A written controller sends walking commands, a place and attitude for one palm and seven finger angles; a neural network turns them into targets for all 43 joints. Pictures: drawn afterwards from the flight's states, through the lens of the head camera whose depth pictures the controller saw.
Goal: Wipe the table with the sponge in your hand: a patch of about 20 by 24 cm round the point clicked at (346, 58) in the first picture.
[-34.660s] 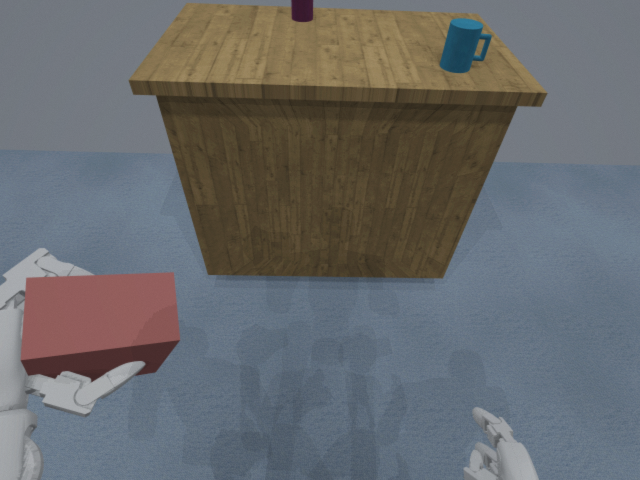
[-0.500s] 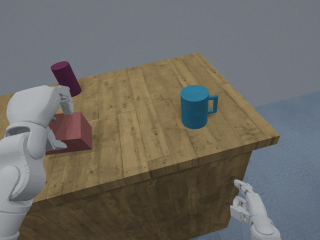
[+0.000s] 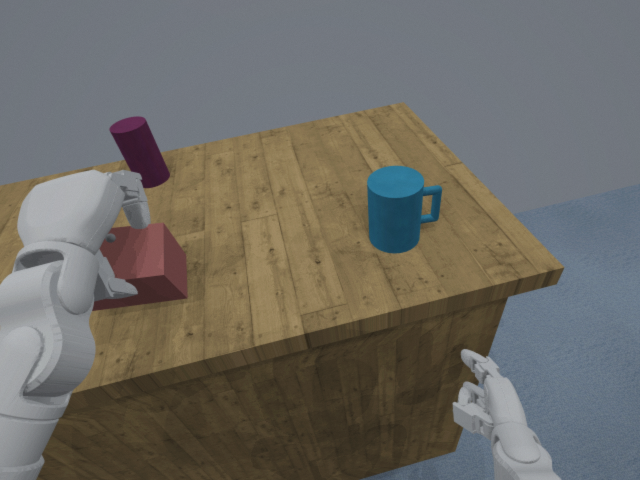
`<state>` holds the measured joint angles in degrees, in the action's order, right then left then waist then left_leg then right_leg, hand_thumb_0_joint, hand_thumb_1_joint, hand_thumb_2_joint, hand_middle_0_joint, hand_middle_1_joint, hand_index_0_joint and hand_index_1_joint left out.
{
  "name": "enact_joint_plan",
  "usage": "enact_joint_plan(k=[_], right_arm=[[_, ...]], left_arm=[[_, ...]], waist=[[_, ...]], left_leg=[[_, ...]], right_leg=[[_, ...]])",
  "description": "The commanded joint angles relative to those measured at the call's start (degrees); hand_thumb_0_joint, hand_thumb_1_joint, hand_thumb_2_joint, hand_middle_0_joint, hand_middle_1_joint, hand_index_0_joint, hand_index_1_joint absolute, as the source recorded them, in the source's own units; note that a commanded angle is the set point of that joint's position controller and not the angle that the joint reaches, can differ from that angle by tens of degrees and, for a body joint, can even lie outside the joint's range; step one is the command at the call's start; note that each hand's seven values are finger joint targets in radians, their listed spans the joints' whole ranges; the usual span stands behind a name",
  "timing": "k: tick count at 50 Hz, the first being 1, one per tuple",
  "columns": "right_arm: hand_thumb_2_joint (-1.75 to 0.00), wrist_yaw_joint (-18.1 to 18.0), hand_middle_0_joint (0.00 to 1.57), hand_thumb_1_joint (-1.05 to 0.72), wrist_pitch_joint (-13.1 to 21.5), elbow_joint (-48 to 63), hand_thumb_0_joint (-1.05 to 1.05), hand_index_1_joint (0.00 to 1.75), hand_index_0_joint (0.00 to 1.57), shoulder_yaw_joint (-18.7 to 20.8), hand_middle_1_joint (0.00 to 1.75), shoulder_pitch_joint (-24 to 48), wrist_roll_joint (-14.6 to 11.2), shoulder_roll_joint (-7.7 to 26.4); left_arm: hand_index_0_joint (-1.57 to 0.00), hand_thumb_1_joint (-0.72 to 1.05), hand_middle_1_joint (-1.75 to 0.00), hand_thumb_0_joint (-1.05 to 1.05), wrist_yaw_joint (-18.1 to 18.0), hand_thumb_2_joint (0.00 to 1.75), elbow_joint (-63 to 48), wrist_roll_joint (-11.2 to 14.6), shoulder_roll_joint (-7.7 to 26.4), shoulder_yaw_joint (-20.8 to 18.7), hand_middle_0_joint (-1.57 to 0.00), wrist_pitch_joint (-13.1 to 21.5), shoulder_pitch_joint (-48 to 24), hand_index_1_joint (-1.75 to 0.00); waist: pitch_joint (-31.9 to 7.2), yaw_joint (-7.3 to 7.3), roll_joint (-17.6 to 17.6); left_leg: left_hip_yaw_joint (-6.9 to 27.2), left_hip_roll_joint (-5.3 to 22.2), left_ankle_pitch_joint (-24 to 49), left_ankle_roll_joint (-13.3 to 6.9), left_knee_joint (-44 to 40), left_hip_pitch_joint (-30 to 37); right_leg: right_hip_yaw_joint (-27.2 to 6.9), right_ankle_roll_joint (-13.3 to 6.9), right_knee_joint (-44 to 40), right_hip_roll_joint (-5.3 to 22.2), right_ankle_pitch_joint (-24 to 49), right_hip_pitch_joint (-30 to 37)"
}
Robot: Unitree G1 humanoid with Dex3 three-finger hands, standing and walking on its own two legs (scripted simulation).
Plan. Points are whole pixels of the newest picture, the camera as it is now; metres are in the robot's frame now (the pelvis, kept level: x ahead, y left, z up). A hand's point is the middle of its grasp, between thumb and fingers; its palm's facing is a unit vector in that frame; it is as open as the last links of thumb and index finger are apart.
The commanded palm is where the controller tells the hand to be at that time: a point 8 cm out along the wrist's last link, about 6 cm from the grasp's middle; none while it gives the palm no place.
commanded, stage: move the sponge above the wiping area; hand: left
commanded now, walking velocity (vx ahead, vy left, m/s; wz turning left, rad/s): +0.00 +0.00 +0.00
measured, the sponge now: (123, 274) +0.28 +0.30 +0.15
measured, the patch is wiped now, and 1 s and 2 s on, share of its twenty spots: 0.40 0.40 0.40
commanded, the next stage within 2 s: lower the sponge onto the table in 1.32 s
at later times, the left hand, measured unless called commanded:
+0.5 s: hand (124, 252) +0.27 +0.26 +0.20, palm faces +0.17 -0.05 -0.98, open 9.5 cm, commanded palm +0.21 +0.27 +0.28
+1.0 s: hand (115, 255) +0.26 +0.27 +0.21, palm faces +0.18 -0.01 -0.98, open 9.5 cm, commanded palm +0.21 +0.28 +0.28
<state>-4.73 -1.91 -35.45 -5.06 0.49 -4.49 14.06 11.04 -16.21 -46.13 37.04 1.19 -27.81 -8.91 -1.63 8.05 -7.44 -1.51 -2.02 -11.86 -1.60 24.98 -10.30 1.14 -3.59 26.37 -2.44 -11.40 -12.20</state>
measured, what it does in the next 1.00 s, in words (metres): stands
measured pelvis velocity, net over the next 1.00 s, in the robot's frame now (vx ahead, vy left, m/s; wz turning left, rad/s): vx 0.01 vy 0.00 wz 0.02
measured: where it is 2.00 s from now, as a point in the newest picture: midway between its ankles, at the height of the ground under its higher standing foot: outside the picture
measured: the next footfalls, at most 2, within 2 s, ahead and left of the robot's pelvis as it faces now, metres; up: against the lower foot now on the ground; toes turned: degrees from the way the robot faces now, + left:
none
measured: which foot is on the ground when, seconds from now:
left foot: down 0.00-1.00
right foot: down 0.00-1.00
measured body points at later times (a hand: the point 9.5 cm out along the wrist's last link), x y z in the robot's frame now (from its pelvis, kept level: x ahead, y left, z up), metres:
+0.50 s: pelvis +0.01 +0.00 +0.00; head -0.01 -0.06 +0.45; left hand +0.25 +0.26 +0.26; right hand +0.27 -0.19 -0.07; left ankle +0.02 +0.10 -0.74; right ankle +0.03 -0.08 -0.74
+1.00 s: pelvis +0.01 +0.00 +0.00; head -0.01 -0.05 +0.45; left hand +0.24 +0.26 +0.26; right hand +0.28 -0.19 -0.08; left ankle +0.02 +0.10 -0.74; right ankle +0.03 -0.08 -0.74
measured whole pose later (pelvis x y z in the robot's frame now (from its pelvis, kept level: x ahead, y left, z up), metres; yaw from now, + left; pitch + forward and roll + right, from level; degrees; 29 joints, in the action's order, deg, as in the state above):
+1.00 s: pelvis +0.01 +0.00 +0.00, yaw +1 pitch -3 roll +0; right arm -5.8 -2.1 -35.6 -3.5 -2.0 -4.3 16.8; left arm 12.5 -22.6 -47.3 37.5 2.8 -26.2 -4.2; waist -1.2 9.3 -7.6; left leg -0.4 -2.1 -13.4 -1.8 26.4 -10.1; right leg 2.0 -3.5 26.6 -2.4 -12.7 -11.2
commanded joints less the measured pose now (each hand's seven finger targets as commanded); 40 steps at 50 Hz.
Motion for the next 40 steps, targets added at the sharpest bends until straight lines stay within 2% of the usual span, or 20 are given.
enact_joint_plan(k=[1, 10, 11, 12, 13, 14, 16, 17, 18, 21, 22, 23, 26, 27, 28, 31, 32, 33, 36, 40], right_arm=[[-0.90, 0.72, 0.20, -0.90, 1.22, 11.35, 0.00, 0.30, 0.20, 2.27, 0.30, 13.42, 0.36, 5.01], [-0.90, 0.33, 0.20, -0.90, 0.82, 10.48, 0.00, 0.30, 0.20, 2.28, 0.30, 12.29, 0.57, 5.58], [-0.90, 0.30, 0.20, -0.90, 0.96, 10.73, 0.00, 0.30, 0.20, 2.62, 0.30, 12.11, 0.22, 5.54], [-0.90, 0.27, 0.20, -0.90, 2.05, 11.24, 0.00, 0.30, 0.20, 2.31, 0.30, 14.73, -0.20, 5.43], [-0.90, -0.14, 0.20, -0.90, 1.95, 11.10, 0.00, 0.30, 0.20, 2.52, 0.30, 12.67, 0.23, 5.25], [-0.90, 0.03, 0.20, -0.90, 1.92, 10.27, 0.00, 0.30, 0.20, 2.85, 0.30, 11.90, -0.09, 5.50], [-0.90, -0.18, 0.20, -0.90, 1.74, 10.34, 0.00, 0.30, 0.20, 2.72, 0.30, 12.18, -0.19, 5.59], [-0.90, -0.21, 0.20, -0.90, 2.92, 11.34, 0.00, 0.30, 0.20, 2.26, 0.30, 14.87, -0.65, 5.18], [-0.90, -0.66, 0.20, -0.90, 2.98, 11.25, 0.00, 0.30, 0.20, 2.53, 0.30, 12.33, -0.12, 5.24], [-0.90, -0.30, 0.20, -0.90, 2.61, 11.27, 0.00, 0.30, 0.20, 2.71, 0.30, 12.43, -0.08, 5.38], [-0.90, -0.16, 0.20, -0.90, 3.52, 12.24, 0.00, 0.30, 0.20, 2.44, 0.30, 15.11, -0.38, 4.98], [-0.90, -0.46, 0.20, -0.90, 3.24, 12.21, 0.00, 0.30, 0.20, 2.31, 0.30, 13.02, 0.31, 4.90], [-0.90, -0.08, 0.20, -0.90, 1.97, 10.80, 0.00, 0.30, 0.20, 2.67, 0.30, 12.02, 0.55, 5.42], [-0.90, 0.09, 0.20, -0.90, 2.59, 11.36, 0.00, 0.30, 0.20, 2.42, 0.30, 14.35, 0.42, 5.55], [-0.90, -0.14, 0.20, -0.90, 2.03, 11.28, 0.00, 0.30, 0.20, 2.31, 0.30, 12.32, 0.86, 5.08], [-0.90, 0.62, 0.20, -0.90, 0.67, 10.05, 0.00, 0.30, 0.20, 2.77, 0.30, 11.72, 0.23, 5.41], [-0.90, 0.76, 0.20, -0.90, 1.40, 10.61, 0.00, 0.30, 0.20, 2.53, 0.30, 13.99, 0.05, 5.41], [-0.90, 0.58, 0.20, -0.90, 0.85, 10.56, 0.00, 0.30, 0.20, 2.45, 0.30, 11.84, 0.40, 5.35], [-0.90, 0.64, 0.20, -0.90, -0.23, 10.38, 0.00, 0.30, 0.20, 2.48, 0.30, 11.49, -0.05, 6.17], [-0.90, 0.24, 0.20, -0.90, 0.35, 11.89, 0.00, 0.30, 0.20, 2.33, 0.30, 12.16, -0.19, 6.11]], left_arm=[[-1.20, 0.10, -1.60, 0.00, -0.95, 1.30, -14.14, -1.56, 14.83, -10.82, -1.20, -0.62, -8.58, -1.60], [-1.20, 0.10, -1.60, 0.00, -3.37, 1.30, -11.78, -1.97, 17.19, -12.87, -1.20, -0.21, -12.50, -1.60], [-1.20, 0.10, -1.60, 0.00, -3.64, 1.30, -13.11, -2.04, 17.67, -13.22, -1.20, -0.08, -13.10, -1.60], [-1.20, 0.10, -1.60, 0.00, -3.74, 1.30, -14.52, -1.92, 18.11, -13.47, -1.20, 0.00, -14.42, -1.60], [-1.20, 0.10, -1.60, 0.00, -3.48, 1.30, -11.83, -1.51, 14.63, -10.83, -1.20, -0.23, -12.45, -1.60], [-1.20, 0.10, -1.60, 0.00, -3.38, 1.30, -11.78, -1.43, 16.51, -11.90, -1.20, -0.08, -13.17, -1.60], [-1.20, 0.10, -1.60, 0.00, -2.55, 1.30, -10.69, -1.36, 15.02, -9.99, -1.20, -0.35, -13.50, -1.60], [-1.20, 0.10, -1.60, 0.00, -2.08, 1.30, -11.98, -1.37, 13.55, -8.23, -1.20, -0.19, -15.69, -1.60], [-1.20, 0.10, -1.60, 0.00, -1.69, 1.30, -9.90, -1.04, 10.93, -6.17, -1.20, -0.16, -13.22, -1.60], [-1.20, 0.10, -1.60, 0.00, -1.03, 1.30, -13.66, -1.91, 13.04, -7.01, -1.20, 0.45, -13.61, -1.60], [-1.20, 0.10, -1.60, 0.00, -1.16, 1.30, -16.50, -2.03, 14.44, -8.44, -1.20, 0.69, -14.33, -1.60], [-1.20, 0.10, -1.60, 0.00, -1.06, 1.30, -14.36, -2.17, 11.97, -6.54, -1.20, 0.46, -12.20, -1.60], [-1.20, 0.10, -1.60, 0.00, -2.29, 1.30, -14.41, -3.38, 19.34, -13.37, -1.20, 0.33, -14.09, -1.60], [-1.20, 0.10, -1.60, 0.00, -2.92, 1.30, -15.91, -3.11, 22.31, -16.33, -1.20, 0.41, -14.52, -1.60], [-1.20, 0.10, -1.60, 0.00, -3.25, 1.30, -13.52, -2.79, 18.59, -13.94, -1.20, 0.02, -12.46, -1.60], [-1.20, 0.10, -1.60, 0.00, -4.15, 1.30, -11.85, -1.53, 19.94, -15.90, -1.20, -0.51, -12.36, -1.60], [-1.20, 0.10, -1.60, 0.00, -4.15, 1.30, -12.22, -0.67, 20.06, -16.66, -1.20, -0.69, -10.91, -1.60], [-1.20, 0.10, -1.60, 0.00, -3.61, 1.30, -8.88, -0.35, 16.63, -13.90, -1.20, -1.15, -8.19, -1.60], [-1.20, 0.10, -1.60, 0.00, -1.71, 1.30, -5.85, 0.35, 17.11, -13.67, -1.20, -1.77, -6.02, -1.60], [-1.20, 0.10, -1.60, 0.00, 0.84, 1.30, -9.67, 0.79, 14.24, -10.41, -1.20, -0.93, -3.78, -1.60]], waist=[[-14.17, 1.24, 4.14], [-9.30, 0.39, 4.05], [-11.61, 0.60, 4.33], [-11.13, 0.51, 0.44], [-11.19, 0.44, 2.20], [-11.37, 0.05, 3.25], [-10.65, -0.33, 4.26], [-9.33, -0.80, 1.30], [-10.21, -0.60, 3.19], [-12.63, -0.36, 3.92], [-12.98, -0.12, 1.39], [-13.15, 0.17, 3.24], [-13.93, 0.86, 5.03], [-13.70, 1.49, 2.88], [-14.00, 1.56, 4.55], [-12.21, 1.34, 4.84], [-11.23, 1.64, 1.70], [-11.21, 1.33, 4.34], [-8.58, 0.29, 7.53], [-10.21, -0.38, 5.24]], left_leg=[[4.29, 1.28, 10.17, -0.02, -2.76, 1.06], [4.82, 1.16, 7.43, -0.12, -2.91, 0.45], [4.74, 1.03, 7.89, -0.15, -2.63, 1.35], [5.09, 0.95, 7.38, -0.02, -2.63, 2.25], [4.61, 1.01, 7.29, -0.06, -2.40, 0.98], [4.86, 1.09, 7.37, 0.00, -2.49, 1.77], [4.69, 1.04, 6.50, -0.18, -2.75, 1.64], [5.02, 1.09, 5.10, -0.06, -2.83, 2.18], [4.60, 1.17, 4.93, -0.15, -2.61, 1.14], [4.76, 1.07, 6.96, -0.43, -2.87, 2.41], [4.98, 1.03, 6.91, -0.34, -2.42, 3.02], [4.62, 1.00, 7.47, -0.39, -2.43, 1.61], [4.85, 0.84, 9.96, -0.34, -2.31, 1.39], [5.07, 0.78, 9.65, -0.18, -2.00, 1.17], [4.51, 0.77, 11.23, -0.23, -1.84, 0.10], [4.57, 0.77, 11.99, 0.15, -1.90, 0.90], [4.66, 0.75, 11.26, 0.33, -1.68, 0.80], [4.09, 0.92, 11.79, 0.21, -1.47, -0.55], [3.46, 1.16, 9.77, -0.04, -0.81, -1.06], [3.58, 1.19, 9.50, -0.68, -0.64, -0.06]], right_leg=[[-7.45, -1.00, -4.16, 3.16, 5.24, 6.96], [-8.40, -1.55, -6.00, 2.73, 0.57, 3.31], [-9.01, -1.43, -5.54, 2.93, 0.82, 4.40], [-10.75, -2.20, -5.59, 2.20, 0.19, 3.55], [-8.28, -1.74, -4.92, 3.21, 0.74, 4.64], [-9.23, -1.50, -5.81, 3.10, 0.52, 3.89], [-8.78, -1.01, -6.35, 3.37, 0.10, 3.81], [-10.11, -1.66, -6.47, 2.74, -1.55, 2.09], [-7.65, -1.09, -5.72, 3.63, -1.18, 3.54], [-8.30, -0.94, -5.66, 3.50, 1.39, 4.81], [-10.48, -1.65, -5.33, 2.71, 0.99, 4.60], [-7.76, -1.26, -4.32, 3.50, 1.66, 5.83], [-9.55, -1.41, -4.58, 3.20, 3.94, 6.94], [-11.92, -2.14, -4.54, 2.54, 3.39, 7.18], [-9.16, -1.94, -3.37, 3.17, 5.36, 8.53], [-10.00, -1.67, -4.85, 2.74, 6.26, 6.57], [-11.59, -2.25, -5.01, 2.28, 5.78, 6.08], [-9.08, -1.75, -4.25, 3.10, 7.31, 7.02], [-9.43, -0.43, -5.95, 3.54, 5.79, 4.69], [-7.52, -0.11, -5.60, 3.98, 6.45, 4.63]])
